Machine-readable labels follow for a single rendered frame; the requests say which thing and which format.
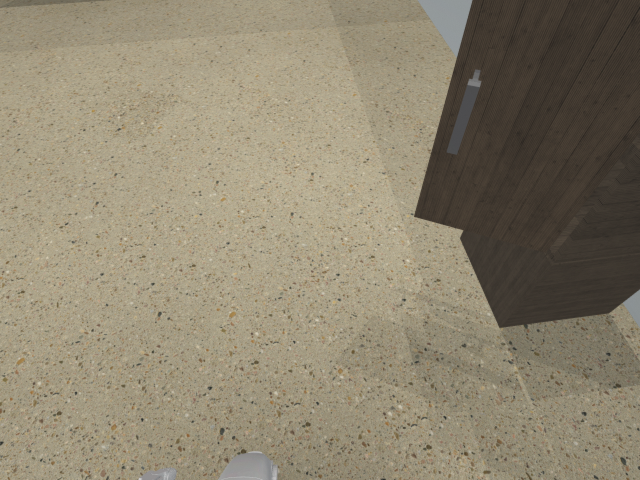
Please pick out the handle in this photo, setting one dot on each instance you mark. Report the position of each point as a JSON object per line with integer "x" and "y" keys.
{"x": 464, "y": 113}

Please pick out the cupboard door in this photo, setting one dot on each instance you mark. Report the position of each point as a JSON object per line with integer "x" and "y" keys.
{"x": 558, "y": 105}

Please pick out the robot left thigh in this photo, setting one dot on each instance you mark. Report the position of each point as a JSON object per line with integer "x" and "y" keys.
{"x": 250, "y": 466}

